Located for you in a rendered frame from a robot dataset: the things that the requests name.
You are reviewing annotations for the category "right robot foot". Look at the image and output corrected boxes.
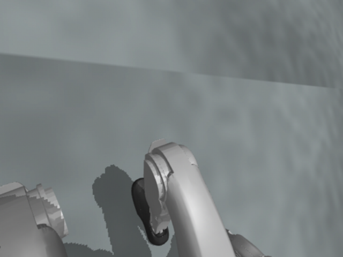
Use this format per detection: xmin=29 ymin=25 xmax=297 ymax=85
xmin=131 ymin=178 xmax=169 ymax=246

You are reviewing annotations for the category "right robot hand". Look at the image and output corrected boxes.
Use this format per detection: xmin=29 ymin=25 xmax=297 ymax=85
xmin=226 ymin=229 xmax=265 ymax=257

